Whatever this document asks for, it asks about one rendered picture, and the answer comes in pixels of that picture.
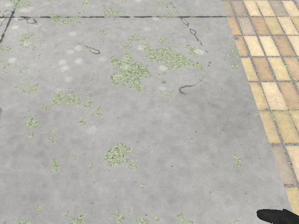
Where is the right robot hand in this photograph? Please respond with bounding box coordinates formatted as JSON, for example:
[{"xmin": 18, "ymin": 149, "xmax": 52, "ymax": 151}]
[{"xmin": 256, "ymin": 209, "xmax": 299, "ymax": 224}]

